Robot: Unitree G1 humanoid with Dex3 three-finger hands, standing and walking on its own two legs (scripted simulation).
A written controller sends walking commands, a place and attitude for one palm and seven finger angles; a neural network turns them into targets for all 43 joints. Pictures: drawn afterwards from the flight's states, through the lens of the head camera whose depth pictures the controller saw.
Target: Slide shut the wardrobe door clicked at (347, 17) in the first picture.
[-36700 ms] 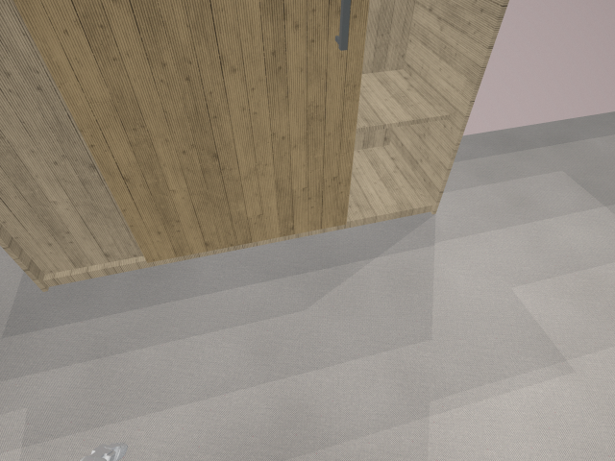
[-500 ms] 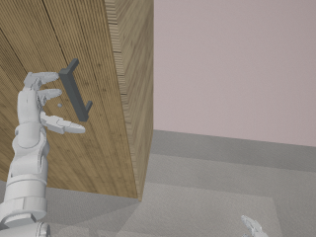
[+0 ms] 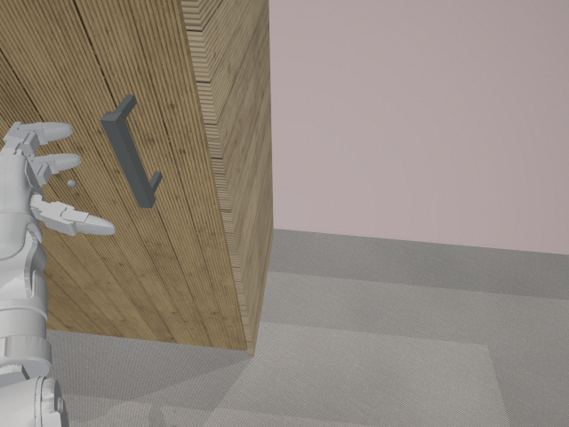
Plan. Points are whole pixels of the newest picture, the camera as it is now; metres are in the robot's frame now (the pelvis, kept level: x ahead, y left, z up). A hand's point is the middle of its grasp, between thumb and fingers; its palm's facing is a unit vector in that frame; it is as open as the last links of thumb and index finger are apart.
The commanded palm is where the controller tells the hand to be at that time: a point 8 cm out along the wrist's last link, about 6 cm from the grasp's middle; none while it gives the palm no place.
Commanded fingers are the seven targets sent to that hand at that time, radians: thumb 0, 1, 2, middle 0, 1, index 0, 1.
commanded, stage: slip the hand off the handle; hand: left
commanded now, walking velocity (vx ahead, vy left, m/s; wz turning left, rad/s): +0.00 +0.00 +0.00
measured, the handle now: (137, 154) +0.44 +0.25 +0.16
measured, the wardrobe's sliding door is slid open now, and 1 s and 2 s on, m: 0.00 0.00 0.00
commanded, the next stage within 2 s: draw the hand back to the body in 0.54 s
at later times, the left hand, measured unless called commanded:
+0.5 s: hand (43, 235) +0.30 +0.32 +0.15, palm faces +0.39 -0.90 -0.21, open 14.7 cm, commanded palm +0.24 +0.35 +0.16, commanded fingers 0.00 -0.55 0.20 -0.25 -1.15 -0.25 -1.15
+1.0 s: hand (33, 258) +0.25 +0.30 +0.16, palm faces +0.02 -1.00 -0.06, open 14.7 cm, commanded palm +0.21 +0.34 +0.17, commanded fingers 0.00 -0.55 0.20 -0.25 -1.15 -0.25 -1.15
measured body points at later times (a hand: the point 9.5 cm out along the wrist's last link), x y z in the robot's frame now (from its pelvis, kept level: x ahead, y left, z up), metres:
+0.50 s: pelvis +0.00 +0.00 +0.00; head +0.00 -0.01 +0.45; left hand +0.27 +0.36 +0.16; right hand +0.19 -0.22 -0.08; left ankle +0.01 +0.08 -0.73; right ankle +0.01 -0.10 -0.73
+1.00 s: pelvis +0.00 +0.00 +0.00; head -0.02 -0.02 +0.45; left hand +0.25 +0.35 +0.17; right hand +0.20 -0.24 -0.06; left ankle +0.01 +0.08 -0.73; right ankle +0.01 -0.10 -0.73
